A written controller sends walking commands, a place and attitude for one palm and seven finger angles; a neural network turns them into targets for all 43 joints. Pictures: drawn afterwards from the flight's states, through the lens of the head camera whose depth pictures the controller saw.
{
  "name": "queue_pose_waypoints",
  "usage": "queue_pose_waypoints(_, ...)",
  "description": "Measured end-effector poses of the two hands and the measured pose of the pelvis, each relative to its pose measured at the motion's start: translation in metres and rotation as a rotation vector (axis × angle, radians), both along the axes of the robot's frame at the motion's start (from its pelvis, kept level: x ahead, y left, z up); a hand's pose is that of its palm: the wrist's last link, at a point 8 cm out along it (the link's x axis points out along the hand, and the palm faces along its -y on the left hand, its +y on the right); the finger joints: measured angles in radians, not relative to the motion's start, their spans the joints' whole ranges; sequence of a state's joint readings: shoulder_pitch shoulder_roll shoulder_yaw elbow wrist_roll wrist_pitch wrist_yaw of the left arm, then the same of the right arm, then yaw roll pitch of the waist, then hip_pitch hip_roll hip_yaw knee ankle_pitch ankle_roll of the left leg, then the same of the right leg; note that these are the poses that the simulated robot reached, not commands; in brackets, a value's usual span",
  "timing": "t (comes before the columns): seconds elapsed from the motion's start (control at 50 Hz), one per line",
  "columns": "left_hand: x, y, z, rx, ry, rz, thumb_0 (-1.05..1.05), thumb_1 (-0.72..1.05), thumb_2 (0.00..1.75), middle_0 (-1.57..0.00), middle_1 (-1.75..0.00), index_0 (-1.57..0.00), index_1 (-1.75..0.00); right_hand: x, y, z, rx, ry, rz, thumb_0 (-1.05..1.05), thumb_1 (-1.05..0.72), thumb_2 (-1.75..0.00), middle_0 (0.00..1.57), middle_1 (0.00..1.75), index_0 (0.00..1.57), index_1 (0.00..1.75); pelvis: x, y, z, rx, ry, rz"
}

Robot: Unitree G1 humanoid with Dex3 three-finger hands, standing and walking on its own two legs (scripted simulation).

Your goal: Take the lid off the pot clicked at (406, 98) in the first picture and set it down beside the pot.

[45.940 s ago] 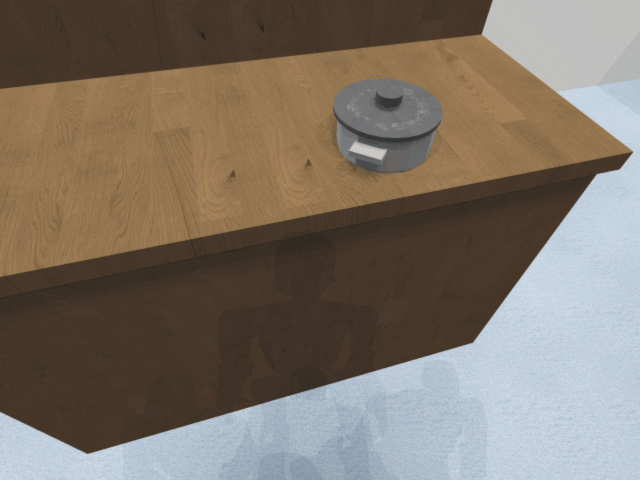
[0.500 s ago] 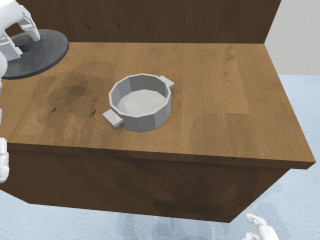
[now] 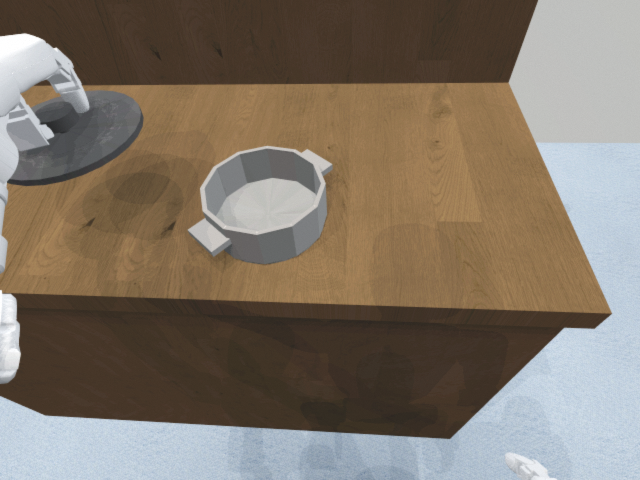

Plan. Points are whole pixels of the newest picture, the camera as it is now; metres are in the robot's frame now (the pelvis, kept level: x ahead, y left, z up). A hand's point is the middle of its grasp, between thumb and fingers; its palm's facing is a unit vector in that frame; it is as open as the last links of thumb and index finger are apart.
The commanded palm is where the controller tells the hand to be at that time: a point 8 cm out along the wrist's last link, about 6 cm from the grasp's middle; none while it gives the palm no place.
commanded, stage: lower the lid onto the table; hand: left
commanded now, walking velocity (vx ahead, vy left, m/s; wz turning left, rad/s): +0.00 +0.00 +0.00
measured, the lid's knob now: (56, 117) +0.47 +0.30 +0.22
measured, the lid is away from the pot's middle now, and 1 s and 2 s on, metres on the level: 0.22 0.24 0.24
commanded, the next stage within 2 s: open the fingers wide in 1.84 s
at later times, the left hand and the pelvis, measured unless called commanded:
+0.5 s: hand (43, 155) +0.43 +0.31 +0.20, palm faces -0.30 -0.08 -0.95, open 7.6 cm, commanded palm +0.43 +0.31 +0.27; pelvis +0.00 +0.00 +0.00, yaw +1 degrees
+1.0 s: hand (63, 171) +0.45 +0.31 +0.17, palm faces -0.36 -0.10 -0.93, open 7.6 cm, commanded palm +0.44 +0.31 +0.24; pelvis +0.01 +0.01 +0.00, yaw +0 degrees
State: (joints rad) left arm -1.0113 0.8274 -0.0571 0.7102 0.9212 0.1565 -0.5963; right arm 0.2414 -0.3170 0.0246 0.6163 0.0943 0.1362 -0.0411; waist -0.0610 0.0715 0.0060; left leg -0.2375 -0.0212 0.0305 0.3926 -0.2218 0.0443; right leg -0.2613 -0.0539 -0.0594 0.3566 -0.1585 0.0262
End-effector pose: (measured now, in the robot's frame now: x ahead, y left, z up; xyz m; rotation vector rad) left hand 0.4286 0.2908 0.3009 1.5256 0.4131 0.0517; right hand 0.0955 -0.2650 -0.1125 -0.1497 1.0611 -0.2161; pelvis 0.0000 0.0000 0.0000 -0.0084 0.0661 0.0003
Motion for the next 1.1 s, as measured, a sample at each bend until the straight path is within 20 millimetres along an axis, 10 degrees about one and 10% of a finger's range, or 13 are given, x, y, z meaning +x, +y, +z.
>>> queue_pose_waypoints(1.1,0.018,0.022,-0.085,-0.054,0.152,-0.071,0.13,0.34,0.97,-1.27,-1.06,-0.6,-0.75,-0.006,0.008,0.002,-0.037,0.073,-0.019,0.01,-0.91,-0.9,0.2,0.3,0.2,0.3,0.014,0.015,-0.001,-0.014,0.027,0.011)
